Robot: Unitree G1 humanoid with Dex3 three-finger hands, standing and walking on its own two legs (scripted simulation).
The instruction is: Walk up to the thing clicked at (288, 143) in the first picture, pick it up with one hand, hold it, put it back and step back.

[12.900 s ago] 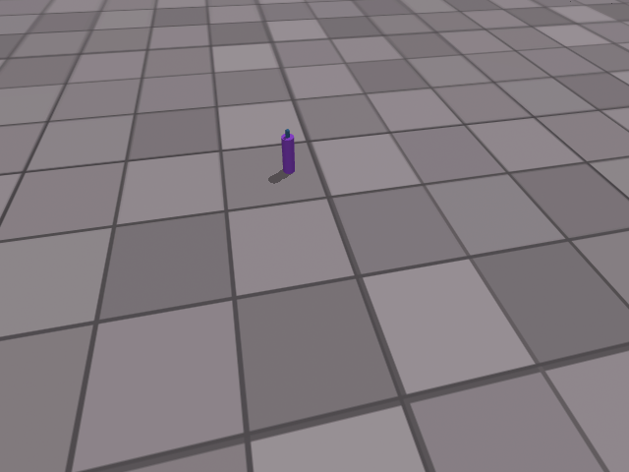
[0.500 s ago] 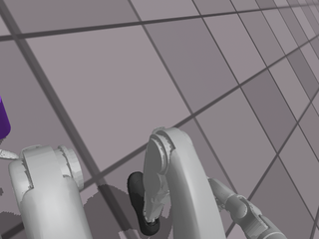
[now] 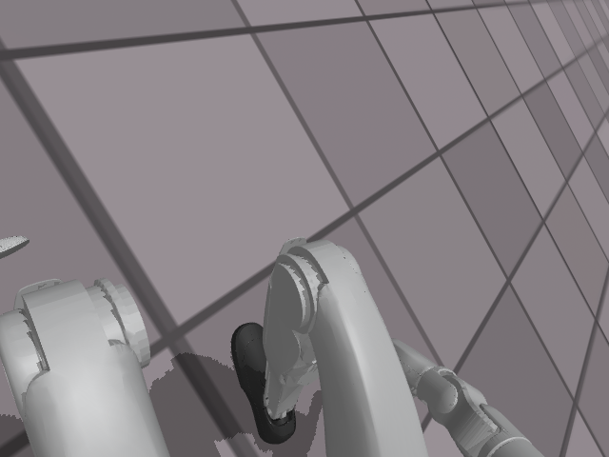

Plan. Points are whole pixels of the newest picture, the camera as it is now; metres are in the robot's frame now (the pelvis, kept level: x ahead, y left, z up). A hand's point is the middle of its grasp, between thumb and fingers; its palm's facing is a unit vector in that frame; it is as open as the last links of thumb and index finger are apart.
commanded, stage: close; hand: left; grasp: from the side
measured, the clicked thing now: out of the picture +0.42 +0.28 -0.16
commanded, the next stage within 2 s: settle in 0.38 s
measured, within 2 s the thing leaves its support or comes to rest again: leaves its support in 0.84 s
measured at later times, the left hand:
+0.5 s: hand out of the picture +0.42 +0.27 -0.16, palm faces +0.29 -0.96 +0.00, open 8.8 cm
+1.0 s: hand out of the picture +0.40 +0.29 -0.12, palm faces +0.29 -0.96 -0.02, open 8.8 cm
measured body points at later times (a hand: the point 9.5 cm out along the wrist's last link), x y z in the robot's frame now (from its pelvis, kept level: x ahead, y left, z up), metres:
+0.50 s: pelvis +0.00 +0.00 +0.00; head +0.21 +0.19 +0.34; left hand +0.40 +0.32 -0.16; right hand +0.18 -0.24 -0.03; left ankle +0.08 +0.13 -0.25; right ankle +0.14 -0.13 -0.25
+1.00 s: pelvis +0.00 +0.00 +0.02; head +0.21 +0.18 +0.37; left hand +0.38 +0.34 -0.12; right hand +0.19 -0.24 -0.03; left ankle +0.08 +0.13 -0.25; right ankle +0.14 -0.13 -0.25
